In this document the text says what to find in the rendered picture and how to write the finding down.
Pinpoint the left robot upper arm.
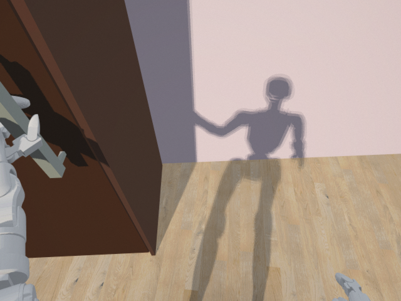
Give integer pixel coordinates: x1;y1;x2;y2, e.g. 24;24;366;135
0;283;39;301

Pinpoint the right robot hand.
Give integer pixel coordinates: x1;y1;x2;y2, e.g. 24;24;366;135
332;273;371;301

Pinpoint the left robot hand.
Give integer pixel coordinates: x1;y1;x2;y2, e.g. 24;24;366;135
0;96;43;164

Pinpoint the wardrobe door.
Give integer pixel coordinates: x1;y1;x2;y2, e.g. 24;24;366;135
0;0;149;258

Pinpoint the handle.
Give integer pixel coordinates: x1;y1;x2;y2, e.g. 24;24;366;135
0;82;66;178

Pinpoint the robot left forearm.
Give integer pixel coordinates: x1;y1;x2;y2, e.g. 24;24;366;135
0;162;29;290

